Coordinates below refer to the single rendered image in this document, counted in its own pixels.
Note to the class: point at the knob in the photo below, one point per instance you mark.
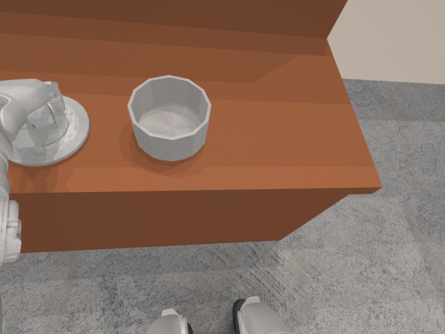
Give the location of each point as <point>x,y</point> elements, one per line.
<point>43,119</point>

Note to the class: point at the pot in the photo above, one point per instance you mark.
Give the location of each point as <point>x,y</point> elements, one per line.
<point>170,117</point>

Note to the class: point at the table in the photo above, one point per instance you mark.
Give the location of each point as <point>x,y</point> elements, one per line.
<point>283,142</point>

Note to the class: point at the robot left upper arm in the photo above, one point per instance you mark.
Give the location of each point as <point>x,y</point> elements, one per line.
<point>10,235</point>

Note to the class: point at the left robot hand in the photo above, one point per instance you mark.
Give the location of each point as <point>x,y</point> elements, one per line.
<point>32,94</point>

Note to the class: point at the left robot forearm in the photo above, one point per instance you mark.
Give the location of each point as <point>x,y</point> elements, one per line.
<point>12,118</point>

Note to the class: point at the lid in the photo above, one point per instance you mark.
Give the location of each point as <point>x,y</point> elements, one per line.
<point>73,129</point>

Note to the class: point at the right robot thigh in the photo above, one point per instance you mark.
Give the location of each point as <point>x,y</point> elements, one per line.
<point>259,318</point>

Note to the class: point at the robot right shin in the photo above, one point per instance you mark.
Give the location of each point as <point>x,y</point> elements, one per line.
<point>253,299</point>

